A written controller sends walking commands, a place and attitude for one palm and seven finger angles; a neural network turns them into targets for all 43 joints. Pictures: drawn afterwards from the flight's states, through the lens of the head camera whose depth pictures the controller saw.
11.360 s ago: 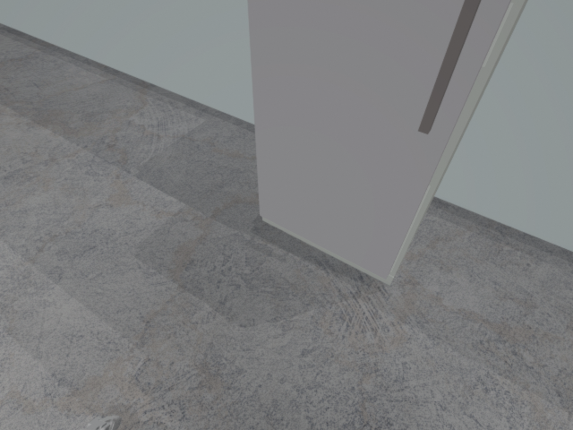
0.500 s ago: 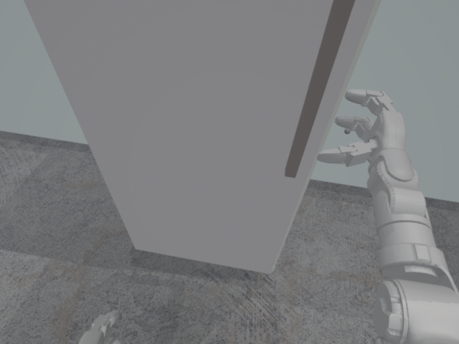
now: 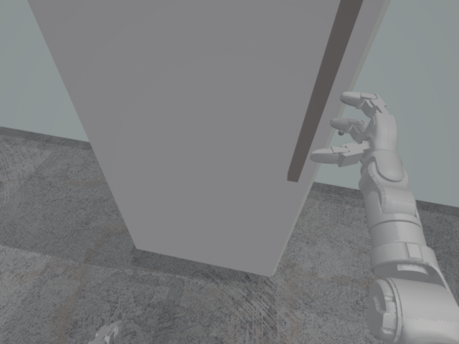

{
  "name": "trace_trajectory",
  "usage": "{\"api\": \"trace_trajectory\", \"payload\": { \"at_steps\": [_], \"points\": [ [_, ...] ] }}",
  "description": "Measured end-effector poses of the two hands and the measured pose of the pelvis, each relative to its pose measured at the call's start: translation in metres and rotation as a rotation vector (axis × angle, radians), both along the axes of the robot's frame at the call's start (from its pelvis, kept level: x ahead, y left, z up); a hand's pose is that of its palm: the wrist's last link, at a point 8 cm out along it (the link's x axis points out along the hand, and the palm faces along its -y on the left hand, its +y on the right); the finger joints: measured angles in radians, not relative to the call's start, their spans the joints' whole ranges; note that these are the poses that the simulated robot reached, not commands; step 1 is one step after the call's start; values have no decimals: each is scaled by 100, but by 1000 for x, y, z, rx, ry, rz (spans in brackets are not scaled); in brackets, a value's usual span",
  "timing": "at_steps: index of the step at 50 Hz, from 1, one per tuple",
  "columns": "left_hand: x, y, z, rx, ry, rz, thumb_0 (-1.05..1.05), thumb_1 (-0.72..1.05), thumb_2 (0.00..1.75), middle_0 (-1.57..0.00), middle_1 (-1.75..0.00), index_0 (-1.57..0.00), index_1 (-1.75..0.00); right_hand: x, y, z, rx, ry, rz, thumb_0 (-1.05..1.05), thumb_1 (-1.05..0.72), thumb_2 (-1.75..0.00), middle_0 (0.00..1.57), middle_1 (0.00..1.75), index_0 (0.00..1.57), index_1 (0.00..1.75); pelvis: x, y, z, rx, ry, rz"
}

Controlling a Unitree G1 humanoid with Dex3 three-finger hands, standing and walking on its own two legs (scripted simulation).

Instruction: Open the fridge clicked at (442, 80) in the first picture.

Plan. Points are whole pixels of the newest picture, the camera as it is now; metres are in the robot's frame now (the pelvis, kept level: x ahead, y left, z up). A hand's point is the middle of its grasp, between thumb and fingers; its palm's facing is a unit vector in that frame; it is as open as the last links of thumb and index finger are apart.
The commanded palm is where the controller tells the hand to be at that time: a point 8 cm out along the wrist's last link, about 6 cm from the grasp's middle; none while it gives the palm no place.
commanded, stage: move the hooked fingers beside the handle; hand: right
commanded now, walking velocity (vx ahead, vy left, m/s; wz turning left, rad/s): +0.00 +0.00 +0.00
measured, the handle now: (316, 98) +0.50 -0.11 +0.20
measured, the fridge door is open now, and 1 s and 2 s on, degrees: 0 0 0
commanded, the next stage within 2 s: feel for the door with the fingertips in 0.04 s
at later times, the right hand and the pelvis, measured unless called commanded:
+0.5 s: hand (327, 133) +0.43 -0.12 +0.18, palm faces +0.10 +0.99 +0.01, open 14.0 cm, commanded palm +0.40 -0.17 +0.17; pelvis -0.01 +0.00 +0.00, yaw -1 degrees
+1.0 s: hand (326, 127) +0.45 -0.13 +0.17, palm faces +0.12 +0.99 -0.01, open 13.6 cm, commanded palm +0.42 -0.17 +0.17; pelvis -0.01 +0.01 +0.00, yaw -1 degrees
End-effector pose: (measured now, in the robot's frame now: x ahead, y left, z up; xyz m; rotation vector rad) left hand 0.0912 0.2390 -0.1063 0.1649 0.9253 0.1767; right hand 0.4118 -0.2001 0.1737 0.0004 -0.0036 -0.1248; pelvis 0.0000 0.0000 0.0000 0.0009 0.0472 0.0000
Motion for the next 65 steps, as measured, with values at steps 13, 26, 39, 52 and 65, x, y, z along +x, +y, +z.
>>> {"api": "trace_trajectory", "payload": {
  "at_steps": [13, 26, 39, 52, 65],
  "points": [
    [24, 4, 10, 17, -66, -23, 1, 91, 90, -20, -30, -20, -30, -12, 6, 0, 13, 4, 4, -1, 51, -30, 30, 120, 30, 120, -1, 3, 1, 0, -15, -8],
    [31, -3, 10, 3, -85, -53, 1, 91, 90, -20, -30, -20, -30, -8, 29, 2, 11, 19, 21, -1, 51, -30, 30, 120, 30, 120, -7, 5, 0, 0, -11, -18],
    [-2, 4, 0, 8, 4, -7, 1, 90, 90, -20, -30, -20, -30, 7, 29, 0, -3, 24, -10, -1, 50, -30, 30, 120, 32, 121, -6, 6, 0, -1, 0, -8],
    [-22, 12, -3, 28, 47, 2, 1, 91, 90, -20, -30, -20, -30, 10, 25, 0, -1, 17, 2, -1, 50, -30, 35, 124, 37, 124, -11, 4, -1, 1, 14, -15],
    [-9, 2, 2, 1, -20, -1, 1, 91, 90, -20, -30, -20, -30, -2, 32, -5, 6, -6, 16, -1, 50, -30, 31, 121, 31, 120, -11, 1, 0, 0, 0, 0]
  ]
}}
